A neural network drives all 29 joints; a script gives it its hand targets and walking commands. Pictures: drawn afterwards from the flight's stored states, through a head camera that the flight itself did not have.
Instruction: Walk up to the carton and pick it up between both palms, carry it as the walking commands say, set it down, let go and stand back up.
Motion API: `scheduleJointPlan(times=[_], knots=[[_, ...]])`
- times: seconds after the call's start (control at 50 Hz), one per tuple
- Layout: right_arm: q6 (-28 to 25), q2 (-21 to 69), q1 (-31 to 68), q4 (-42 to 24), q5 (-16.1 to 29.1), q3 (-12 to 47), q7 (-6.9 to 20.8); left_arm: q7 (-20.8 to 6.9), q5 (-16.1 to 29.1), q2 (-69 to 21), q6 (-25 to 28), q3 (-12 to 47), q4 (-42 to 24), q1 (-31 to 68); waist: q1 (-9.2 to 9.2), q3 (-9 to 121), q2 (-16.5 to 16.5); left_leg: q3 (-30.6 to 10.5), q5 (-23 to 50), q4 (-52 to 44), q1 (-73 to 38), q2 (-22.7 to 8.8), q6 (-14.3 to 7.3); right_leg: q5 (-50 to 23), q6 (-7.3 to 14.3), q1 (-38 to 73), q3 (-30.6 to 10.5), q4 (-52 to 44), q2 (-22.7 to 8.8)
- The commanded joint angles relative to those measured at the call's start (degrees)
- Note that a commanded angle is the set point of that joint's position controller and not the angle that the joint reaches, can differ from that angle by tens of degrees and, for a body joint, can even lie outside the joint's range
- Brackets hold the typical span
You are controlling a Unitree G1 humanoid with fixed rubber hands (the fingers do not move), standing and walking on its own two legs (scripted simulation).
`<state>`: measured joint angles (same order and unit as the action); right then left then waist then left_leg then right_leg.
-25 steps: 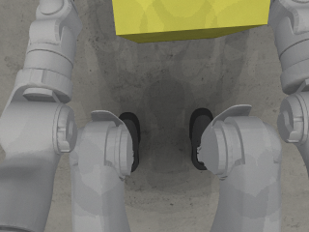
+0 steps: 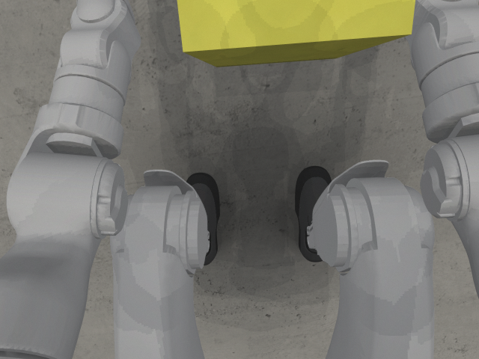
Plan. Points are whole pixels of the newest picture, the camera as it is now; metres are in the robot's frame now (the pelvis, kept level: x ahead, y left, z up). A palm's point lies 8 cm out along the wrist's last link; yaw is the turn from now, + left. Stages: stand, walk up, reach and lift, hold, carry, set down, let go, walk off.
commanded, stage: reach and lift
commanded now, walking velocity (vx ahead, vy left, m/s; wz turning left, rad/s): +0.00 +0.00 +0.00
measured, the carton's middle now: out of the picture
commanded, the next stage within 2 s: none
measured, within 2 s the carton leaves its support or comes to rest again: leaves its support in 0.96 s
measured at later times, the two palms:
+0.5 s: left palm out of the picture +0.56 +0.11 -0.18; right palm out of the picture +0.54 -0.20 -0.19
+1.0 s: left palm out of the picture +0.56 +0.12 -0.16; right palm out of the picture +0.54 -0.19 -0.18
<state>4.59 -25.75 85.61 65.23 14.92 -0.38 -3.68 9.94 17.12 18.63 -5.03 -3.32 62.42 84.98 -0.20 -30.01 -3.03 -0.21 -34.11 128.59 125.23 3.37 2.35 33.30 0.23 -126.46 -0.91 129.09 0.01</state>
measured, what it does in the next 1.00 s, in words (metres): stands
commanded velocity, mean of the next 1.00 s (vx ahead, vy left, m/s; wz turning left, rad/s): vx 0.00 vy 0.00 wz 0.00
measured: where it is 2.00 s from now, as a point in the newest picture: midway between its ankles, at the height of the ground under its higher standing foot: (256, 231)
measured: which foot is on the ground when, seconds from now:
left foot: down 0.00-1.00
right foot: down 0.00-1.00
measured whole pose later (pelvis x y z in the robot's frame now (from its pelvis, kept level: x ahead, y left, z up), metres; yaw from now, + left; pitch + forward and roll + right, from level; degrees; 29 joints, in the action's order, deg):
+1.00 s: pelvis +0.00 +0.00 -0.01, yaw +0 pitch +29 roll +1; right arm 13.1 -22.7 86.8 61.5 11.8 1.6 -3.9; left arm 10.1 11.5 15.0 -10.2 -10.1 61.1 87.5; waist -1.0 -30.1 -3.9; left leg -1.0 -34.1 130.0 124.7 4.3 2.8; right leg 33.0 0.0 -125.9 -0.7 130.2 0.4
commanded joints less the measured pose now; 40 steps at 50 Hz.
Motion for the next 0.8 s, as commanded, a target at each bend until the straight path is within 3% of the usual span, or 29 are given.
scheduleJointPlan(times=[0.0,0.02,0.04,0.08,0.12,0.16,0.2,0.22,0.24,0.26,0.28,0.32,0.34,0.36,0.38,0.42,0.46,0.48,0.52,0.54,0.56,0.58,0.6,0.62,0.7,0.72,0.74,0.76,0.78], knots=[[-2.5,-7.13,24.03,-8.95,-1.02,-0.77,-0.98,0.28,0.39,1.04,2.77,0.62,-9.51,18.87,-3.84,88.64,5.67,3.84,20.65,-9.0,-31.67,1.07,0.84,-24.22,-0.92,43.23,0.56,-11.44,0.71],[-2.26,-7.44,23.26,-8.28,-1.51,-1.14,-1.19,0.48,0.55,2.72,2.55,-0.91,-7.75,18.5,-4.68,87.73,7.63,3.39,19.24,-9.36,-31.58,1.03,0.16,-23.15,-1.25,43.84,0.89,-12.06,0.78],[-2.23,-7.09,21.93,-5.67,-1.25,-1.17,-0.88,0.58,0.4,1.22,2.67,-0.11,-8.48,19.28,-4.09,87.18,5.08,3.62,19.14,-9.16,-32.57,0.86,0.7,-22.25,-0.75,41.39,0.61,-11.37,0.66],[-2.57,-5.16,22.94,-6.56,-0.11,0.58,-0.74,0.99,-1.44,1.14,2.88,-0.73,-5.37,17.26,-1.3,87.32,5.44,3.09,21.13,-9.07,-35.03,0.86,0.28,-22.38,-1.16,40.06,0.44,-11.09,0.82],[-3.05,-4.28,25.92,-8.14,0.54,1.38,-0.69,1.1,-1.58,-0.25,3.07,-0.05,-7.23,19.22,-1.94,88.94,6.35,3.23,20.72,-9.95,-34.84,1.14,0.03,-22.45,-1.67,40.57,1.34,-11.46,0.93],[-2.97,-1.61,24.45,-7.97,0.24,2.57,-0.76,1.49,-2.81,0.35,3.78,-1.62,-6.54,18.6,0.49,89.58,6.63,4.14,21.41,-9.69,-33.79,1.74,0.22,-24.09,-1.87,43.85,0.56,-12.08,1.54],[-3.3,-2.46,26.75,-9.43,0.71,3.03,-1.11,1.72,-2.98,-0.8,3.55,-1.66,-4.86,17.72,-0.06,90.12,7.31,3.81,22.17,-9.3,-34.07,1.76,-0.16,-24.31,-2.21,43.47,0.41,-11.55,1.66],[-3.29,0.05,26.55,-8.86,1.66,4.32,-0.66,1.49,-2.74,-3.66,3.95,-0.13,-7.33,19.81,0.6,90.66,5.93,4.03,22.38,-9.08,-35.24,1.62,0.01,-24.63,-1.56,42.05,-0.02,-11.43,1.83],[-3.19,0.75,27.11,-9.52,1.67,4.25,-0.38,1.25,-2.96,-5.47,3.82,0.72,-5.66,19.48,-0.27,90.04,5.9,3.06,22.74,-9.88,-36.86,1.65,-0.43,-24.53,-1.67,40.88,0.87,-11.55,2.11],[-3.48,2.32,27.88,-9.23,2.44,5.61,-0.21,0.88,-2.89,-7.42,3.59,1.38,-5.06,19.15,0.16,89.87,4.1,3.67,22.83,-9.91,-37.39,2.07,-0.07,-23.86,-1.82,41.4,0.77,-12.06,2.2],[-3.38,2.31,25.55,-9.0,1.4,4.86,-0.29,1.24,-4.01,-4.74,3.8,-1.34,-3.34,16.73,1.42,87.31,5.92,3.95,22.65,-9.57,-35.53,2.43,-0.32,-24.15,-2.3,39.95,0.64,-12.4,2.3],[-3.37,5.56,26.7,-8.62,1.67,6.41,0.14,1.01,-4.35,-6.74,4.4,-1.25,-4.98,18.57,2.06,88.39,6.98,4.13,22.79,-9.65,-36.25,2.44,-0.48,-24.24,-2.38,41.89,0.04,-12.56,2.42],[-3.85,10.0,28.11,-11.35,2.16,7.88,0.75,-0.02,-3.25,-13.4,4.43,1.53,-6.24,19.59,0.29,90.81,7.98,3.96,24.52,-9.49,-35.96,2.74,-0.68,-26.82,-2.2,41.81,0.65,-12.14,3.17],[-3.62,13.51,28.45,-10.63,2.0,8.54,1.51,-0.87,-4.08,-17.38,4.34,1.5,-7.56,21.25,0.12,90.45,6.89,4.18,23.99,-8.8,-33.9,2.52,-0.45,-28.28,-1.92,42.94,-0.16,-11.85,3.31],[-3.55,16.07,30.38,-10.81,2.44,9.95,2.03,-1.48,-3.96,-18.78,4.45,2.14,-7.08,21.67,1.44,89.87,7.3,4.2,24.36,-9.72,-34.72,3.03,-0.61,-27.78,-2.36,42.19,0.29,-11.71,3.37],[-2.69,24.32,32.09,-9.27,1.61,11.28,4.18,-3.75,-4.42,-26.78,3.71,3.57,-6.19,24.6,0.13,87.53,6.9,3.7,22.62,-9.71,-35.87,3.15,-0.7,-24.92,-2.19,39.92,0.82,-12.09,3.81],[-2.08,35.62,35.65,-12.54,1.76,13.48,6.91,-6.9,-4.53,-36.63,3.2,5.35,-7.46,27.43,1.57,85.69,7.02,4.69,23.67,-8.75,-33.24,3.83,-0.79,-26.85,-2.07,39.65,0.11,-11.85,4.36],[-1.84,38.45,37.17,-13.62,1.56,12.97,7.83,-8.25,-5.12,-39.87,2.74,5.6,-6.55,27.0,0.51,85.74,7.27,4.25,23.84,-8.56,-33.85,3.8,-1.3,-25.85,-2.35,38.32,1.16,-11.25,4.59],[-1.05,48.71,40.65,-14.88,1.98,14.59,10.68,-10.96,-5.81,-49.28,1.57,5.75,-7.73,32.13,1.83,86.56,6.93,5.12,24.71,-8.07,-33.36,4.71,-1.28,-26.84,-2.01,38.67,1.68,-10.6,5.15],[-0.41,50.24,37.49,-13.45,0.78,13.43,11.5,-11.9,-5.09,-52.32,0.93,6.84,-8.24,31.89,-1.29,84.54,6.17,4.96,24.44,-7.39,-32.72,4.74,-1.11,-26.61,-1.27,38.35,1.83,-10.14,5.06],[-0.33,52.73,39.05,-15.46,1.33,13.86,12.44,-12.93,-6.34,-54.64,0.42,4.53,-7.32,29.99,1.17,84.73,5.58,5.75,23.47,-7.51,-31.11,5.15,-1.42,-25.36,-1.53,37.89,1.52,-10.66,5.51],[0.37,53.45,37.85,-13.47,0.26,11.92,13.02,-13.62,-6.67,-54.11,0.01,4.22,-6.6,29.71,0.73,82.35,5.33,5.17,21.73,-8.1,-30.6,4.99,-1.65,-23.02,-1.54,35.84,1.99,-10.21,5.34],[0.43,54.17,39.45,-16.2,1.08,12.93,13.6,-14.07,-8.13,-54.73,-0.59,3.02,-5.78,29.56,3.14,81.92,5.3,5.52,22.95,-7.83,-31.29,4.88,-1.7,-24.42,-1.58,35.1,1.45,-10.47,5.51],[1.29,55.42,37.99,-15.73,1.01,12.97,13.99,-14.71,-7.57,-55.76,-0.88,3.27,-7.83,30.21,1.46,83.65,5.81,5.46,21.88,-7.55,-30.79,4.94,-1.84,-24.55,-1.05,36.98,1.58,-10.03,5.38],[1.87,55.62,39.07,-17.25,1.06,11.31,15.27,-15.76,-7.11,-60.24,-2.39,4.52,-7.53,29.78,-0.25,83.35,1.3,5.58,21.29,-7.73,-31.58,4.68,-1.71,-22.07,-0.61,33.57,2.62,-9.63,5.35],[1.84,55.32,39.61,-18.2,0.88,11.57,15.51,-16.11,-6.07,-61.52,-2.74,4.48,-7.8,29.92,-1.54,83.69,2.85,4.56,21.64,-7.69,-32.06,4.99,-2.13,-22.35,-0.65,33.27,3.43,-8.93,4.93],[2.04,54.67,41.2,-19.71,1.07,11.54,15.61,-16.02,-6.43,-62.76,-3.11,4.56,-8.2,30.19,-0.92,83.92,0.85,5.05,20.49,-7.54,-32.64,4.98,-1.92,-20.35,-0.15,31.98,2.89,-9.04,4.83],[2.06,54.83,42.35,-21.47,1.64,12.41,15.72,-16.04,-5.43,-61.89,-3.13,4.47,-7.77,30.76,-1.38,84.6,2.42,4.52,21.61,-7.35,-34.08,4.76,-2.41,-21.22,-0.56,32.97,3.31,-8.84,4.51],[2.25,54.85,43.05,-22.48,2.44,12.83,15.84,-15.9,-5.32,-61.54,-3.2,5.01,-10.6,31.84,-0.56,87.06,1.15,5.39,21.5,-7.3,-32.64,4.85,-1.94,-22.14,-0.24,35.01,2.89,-9.36,4.53]])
